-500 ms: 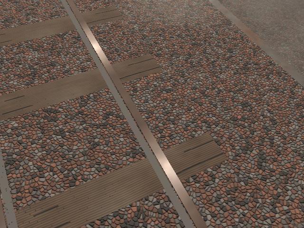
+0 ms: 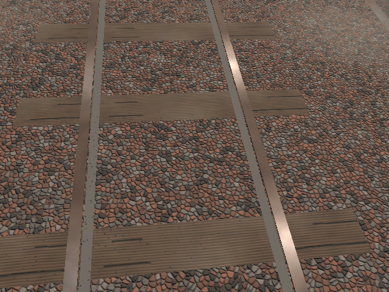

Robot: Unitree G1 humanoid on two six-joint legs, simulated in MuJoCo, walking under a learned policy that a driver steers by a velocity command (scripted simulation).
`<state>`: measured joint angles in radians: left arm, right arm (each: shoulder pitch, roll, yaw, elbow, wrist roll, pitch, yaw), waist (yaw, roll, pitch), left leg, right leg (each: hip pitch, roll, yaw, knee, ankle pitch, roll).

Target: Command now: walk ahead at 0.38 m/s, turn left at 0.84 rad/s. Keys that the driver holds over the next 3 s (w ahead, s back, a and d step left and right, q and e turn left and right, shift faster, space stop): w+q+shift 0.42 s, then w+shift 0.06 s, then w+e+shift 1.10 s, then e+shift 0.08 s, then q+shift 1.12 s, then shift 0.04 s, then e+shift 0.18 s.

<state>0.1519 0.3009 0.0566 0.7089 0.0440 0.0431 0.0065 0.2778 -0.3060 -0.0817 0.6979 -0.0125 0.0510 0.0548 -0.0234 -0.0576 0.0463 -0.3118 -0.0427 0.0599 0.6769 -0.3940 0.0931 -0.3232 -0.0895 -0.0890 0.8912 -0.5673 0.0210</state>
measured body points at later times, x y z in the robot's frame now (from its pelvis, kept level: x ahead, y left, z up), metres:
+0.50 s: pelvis +0.25 +0.02 +0.01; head +0.28 +0.03 +0.46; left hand +0.33 +0.34 -0.06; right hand +0.43 -0.24 -0.10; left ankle +0.04 +0.05 -0.65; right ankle +0.34 -0.08 -0.72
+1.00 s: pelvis +0.62 +0.21 +0.02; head +0.64 +0.23 +0.47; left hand +0.64 +0.51 -0.10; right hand +0.77 -0.04 -0.09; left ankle +0.55 +0.30 -0.72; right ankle +0.63 +0.09 -0.62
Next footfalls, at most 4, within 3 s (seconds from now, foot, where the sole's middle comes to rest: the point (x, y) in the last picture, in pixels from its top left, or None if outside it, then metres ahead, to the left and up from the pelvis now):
0.42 right None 0.38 -0.06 -0.76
0.82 left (91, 258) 0.58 0.32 -0.76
1.24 right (127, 153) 1.04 0.24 -0.76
1.66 left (116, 82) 1.49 0.33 -0.76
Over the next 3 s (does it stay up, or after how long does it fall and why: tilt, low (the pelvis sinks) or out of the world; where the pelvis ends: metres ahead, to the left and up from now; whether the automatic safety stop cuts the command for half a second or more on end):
stays up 1.50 0.21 0.02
